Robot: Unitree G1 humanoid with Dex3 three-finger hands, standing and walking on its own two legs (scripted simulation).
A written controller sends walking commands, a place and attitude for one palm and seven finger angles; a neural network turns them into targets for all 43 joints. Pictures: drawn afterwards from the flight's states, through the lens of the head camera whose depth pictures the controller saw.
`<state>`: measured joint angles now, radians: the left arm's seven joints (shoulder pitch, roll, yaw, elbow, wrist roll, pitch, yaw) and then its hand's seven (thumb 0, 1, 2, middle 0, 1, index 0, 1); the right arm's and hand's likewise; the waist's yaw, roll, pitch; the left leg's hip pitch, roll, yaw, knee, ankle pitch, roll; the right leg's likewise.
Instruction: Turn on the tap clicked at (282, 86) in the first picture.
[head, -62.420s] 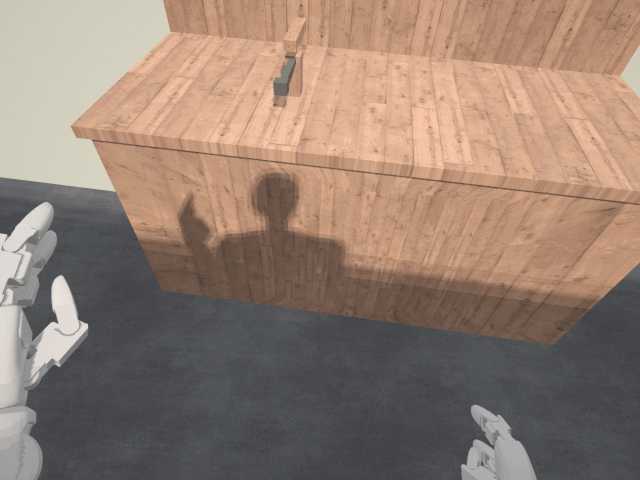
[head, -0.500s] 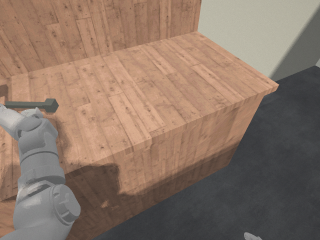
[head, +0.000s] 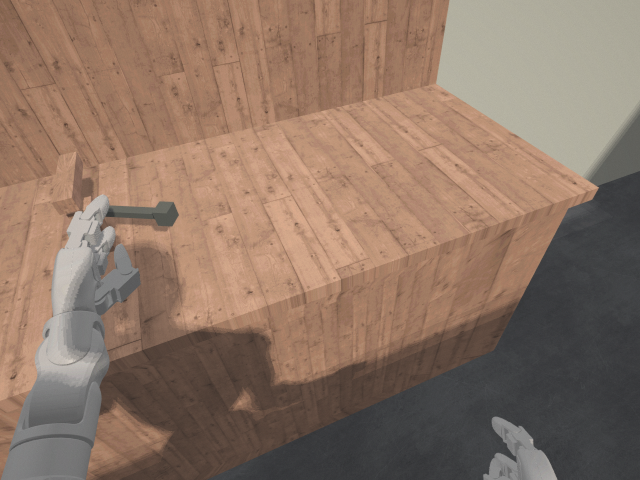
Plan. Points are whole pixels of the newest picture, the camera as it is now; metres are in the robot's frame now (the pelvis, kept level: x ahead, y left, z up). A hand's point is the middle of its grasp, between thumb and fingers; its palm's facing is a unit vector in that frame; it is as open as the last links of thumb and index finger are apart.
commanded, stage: draw the hand back beside the body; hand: left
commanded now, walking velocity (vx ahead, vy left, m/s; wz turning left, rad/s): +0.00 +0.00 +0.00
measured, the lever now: (165, 213) +0.47 +0.30 +0.08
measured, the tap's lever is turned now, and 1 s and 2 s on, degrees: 60 60 60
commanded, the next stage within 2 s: step back with the hand held close in 0.90 s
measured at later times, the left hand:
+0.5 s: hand (103, 314) +0.23 +0.24 +0.16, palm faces +0.36 -0.88 -0.31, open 7.5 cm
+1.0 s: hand (88, 336) +0.20 +0.24 +0.16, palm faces +0.38 -0.86 -0.33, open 7.4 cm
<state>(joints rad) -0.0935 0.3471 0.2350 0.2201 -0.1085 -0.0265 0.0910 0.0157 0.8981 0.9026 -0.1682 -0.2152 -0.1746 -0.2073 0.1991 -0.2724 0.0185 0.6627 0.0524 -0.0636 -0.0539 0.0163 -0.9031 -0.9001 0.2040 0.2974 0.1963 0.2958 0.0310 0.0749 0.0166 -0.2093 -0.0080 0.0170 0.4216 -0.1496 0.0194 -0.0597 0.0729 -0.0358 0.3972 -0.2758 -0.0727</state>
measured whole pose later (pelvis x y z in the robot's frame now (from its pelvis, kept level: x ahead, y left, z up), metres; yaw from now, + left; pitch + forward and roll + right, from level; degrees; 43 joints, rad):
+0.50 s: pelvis +0.01 +0.01 +0.00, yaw -1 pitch -6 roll +0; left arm 0.33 0.32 0.24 -0.29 -0.10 -0.08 0.08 0.02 0.89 0.90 -0.20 -0.29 -0.20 -0.28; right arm 0.17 -0.23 0.03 0.65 0.00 -0.10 -0.05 0.02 -0.90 -0.90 0.20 0.30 0.20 0.30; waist 0.06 0.06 0.03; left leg -0.12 -0.02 0.03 0.36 -0.15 0.03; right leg 0.04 0.07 -0.02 0.30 -0.25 -0.06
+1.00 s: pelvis +0.01 +0.01 +0.00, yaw +0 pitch -7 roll +0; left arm 0.42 0.33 0.25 -0.36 -0.10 -0.10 0.09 0.02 0.89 0.90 -0.20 -0.30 -0.21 -0.30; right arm 0.17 -0.22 0.02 0.66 -0.01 -0.11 -0.06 0.02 -0.90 -0.90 0.20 0.30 0.20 0.30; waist 0.06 0.07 0.04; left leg -0.11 -0.01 0.02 0.36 -0.14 0.03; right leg 0.06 0.07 -0.03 0.30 -0.24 -0.06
